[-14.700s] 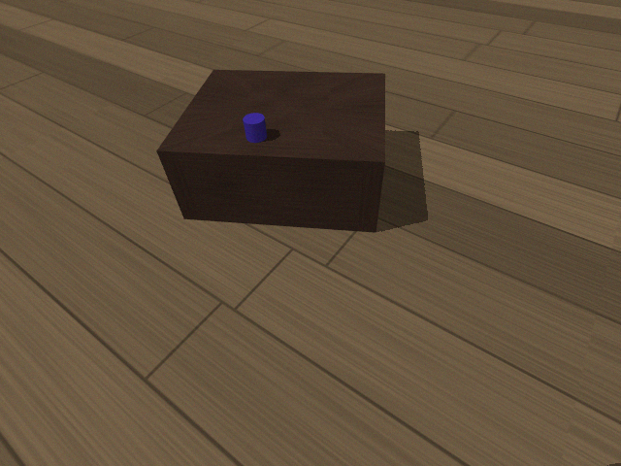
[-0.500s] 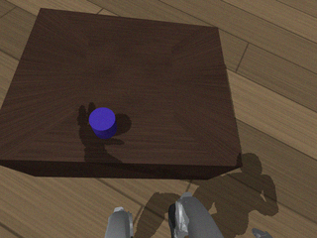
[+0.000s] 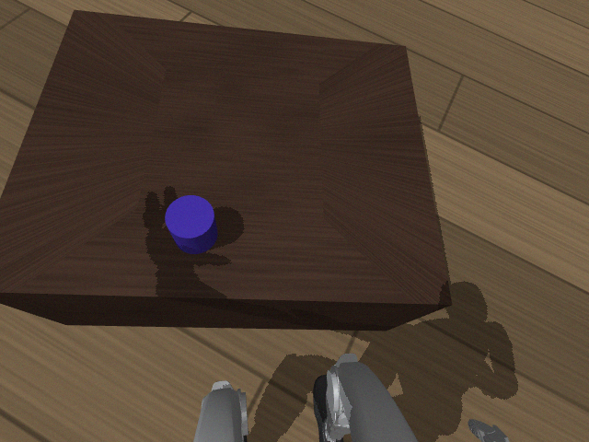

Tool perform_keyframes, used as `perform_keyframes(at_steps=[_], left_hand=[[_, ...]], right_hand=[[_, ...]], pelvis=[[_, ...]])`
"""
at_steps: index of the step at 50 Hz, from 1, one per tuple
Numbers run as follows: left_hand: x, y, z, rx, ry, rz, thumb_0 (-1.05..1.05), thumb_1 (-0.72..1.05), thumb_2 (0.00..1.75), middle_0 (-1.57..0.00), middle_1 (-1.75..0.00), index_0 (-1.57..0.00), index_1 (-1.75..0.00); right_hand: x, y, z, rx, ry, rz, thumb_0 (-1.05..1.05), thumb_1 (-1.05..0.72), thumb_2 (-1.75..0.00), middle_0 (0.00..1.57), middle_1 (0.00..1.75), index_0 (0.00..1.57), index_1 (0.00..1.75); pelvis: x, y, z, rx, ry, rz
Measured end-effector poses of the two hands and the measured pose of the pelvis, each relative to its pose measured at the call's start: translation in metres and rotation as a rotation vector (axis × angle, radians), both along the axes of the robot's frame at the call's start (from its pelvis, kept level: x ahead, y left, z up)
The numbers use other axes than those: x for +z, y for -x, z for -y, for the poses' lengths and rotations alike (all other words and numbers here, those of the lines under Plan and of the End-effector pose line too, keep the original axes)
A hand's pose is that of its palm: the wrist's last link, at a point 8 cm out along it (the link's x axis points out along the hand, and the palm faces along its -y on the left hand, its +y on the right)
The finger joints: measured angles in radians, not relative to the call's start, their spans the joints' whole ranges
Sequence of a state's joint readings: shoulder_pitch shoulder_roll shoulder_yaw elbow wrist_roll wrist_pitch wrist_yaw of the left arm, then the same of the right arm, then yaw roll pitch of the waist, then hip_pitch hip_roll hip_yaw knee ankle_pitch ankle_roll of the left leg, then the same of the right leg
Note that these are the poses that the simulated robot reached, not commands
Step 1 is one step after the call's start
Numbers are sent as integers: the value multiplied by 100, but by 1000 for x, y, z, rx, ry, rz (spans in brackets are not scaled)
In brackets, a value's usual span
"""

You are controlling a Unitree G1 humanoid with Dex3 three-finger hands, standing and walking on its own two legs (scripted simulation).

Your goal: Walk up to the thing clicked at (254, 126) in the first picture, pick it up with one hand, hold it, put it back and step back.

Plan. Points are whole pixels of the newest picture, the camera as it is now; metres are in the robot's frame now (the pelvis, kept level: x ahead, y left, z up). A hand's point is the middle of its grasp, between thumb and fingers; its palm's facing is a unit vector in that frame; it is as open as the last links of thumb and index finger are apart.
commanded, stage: approach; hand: left
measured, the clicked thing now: (193, 225) +0.51 +0.15 -0.23
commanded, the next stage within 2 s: close in in 0.66 s
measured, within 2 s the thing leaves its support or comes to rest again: neither
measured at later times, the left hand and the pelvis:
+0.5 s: hand (48, 217) +0.46 +0.32 -0.07, palm faces +0.11 -0.99 +0.06, open 17.8 cm; pelvis -0.02 +0.00 -0.08, yaw -1 degrees
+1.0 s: hand (168, 238) +0.48 +0.19 -0.22, palm faces +0.10 -0.99 +0.03, open 17.6 cm; pelvis -0.07 -0.01 -0.23, yaw +0 degrees
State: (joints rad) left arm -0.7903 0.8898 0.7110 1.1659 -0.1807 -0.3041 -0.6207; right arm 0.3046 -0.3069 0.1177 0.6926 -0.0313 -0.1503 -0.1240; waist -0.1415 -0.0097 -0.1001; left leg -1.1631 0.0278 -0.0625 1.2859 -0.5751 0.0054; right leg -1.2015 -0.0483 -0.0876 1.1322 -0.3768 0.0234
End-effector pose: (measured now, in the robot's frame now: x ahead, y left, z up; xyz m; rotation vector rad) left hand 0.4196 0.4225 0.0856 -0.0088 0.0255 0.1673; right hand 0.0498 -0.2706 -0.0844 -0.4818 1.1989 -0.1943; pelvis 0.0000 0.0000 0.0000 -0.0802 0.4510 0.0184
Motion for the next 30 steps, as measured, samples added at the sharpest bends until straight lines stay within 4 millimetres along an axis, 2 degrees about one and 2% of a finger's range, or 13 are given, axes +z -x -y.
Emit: perform_keyframes(at_steps=[8, 13, 16, 20, 26, 30], left_hand=[[-5, -1, -1, 12, 4, -2, -1, -53, 6, -4, -6, -5, -5], [-26, -3, 4, -5, 14, -29, -1, -57, 3, -4, -6, -5, -4], [-49, -6, 12, -18, 28, -45, -1, -59, 2, -4, -5, -5, -4], [-92, -11, 27, -36, 46, -52, -1, -60, 2, -3, -5, -5, -4], [-166, -20, 56, -69, 55, -29, -1, -60, 4, -2, -6, -4, -5], [-204, -25, 80, -100, 58, -8, -1, -58, 6, -1, -7, -2, -6]], right_hand=[[-2, 4, -2, -3, -9, -7, 1, -90, -89, 20, 30, 20, 30], [-6, 1, 0, 13, -4, -3, 1, -88, -88, 20, 30, 20, 30], [-13, -1, 3, 28, 0, -4, 1, -87, -88, 20, 30, 20, 30], [-33, -3, 6, 51, 3, -15, 1, -87, -88, 20, 30, 20, 30], [-79, -2, 9, 78, 2, -37, 1, -87, -88, 20, 30, 20, 30], [-113, 2, 6, 85, -14, -51, 1, -88, -89, 20, 30, 20, 30]], pelvis=[[-2, 2, 1, -2, -3, -3], [-8, 4, 2, -2, -2, -23], [-16, 6, 2, -2, 0, -44], [-38, 9, 2, -3, 2, -86], [-84, 17, 4, -8, 5, -141], [-114, 25, 5, -9, 6, -155]])
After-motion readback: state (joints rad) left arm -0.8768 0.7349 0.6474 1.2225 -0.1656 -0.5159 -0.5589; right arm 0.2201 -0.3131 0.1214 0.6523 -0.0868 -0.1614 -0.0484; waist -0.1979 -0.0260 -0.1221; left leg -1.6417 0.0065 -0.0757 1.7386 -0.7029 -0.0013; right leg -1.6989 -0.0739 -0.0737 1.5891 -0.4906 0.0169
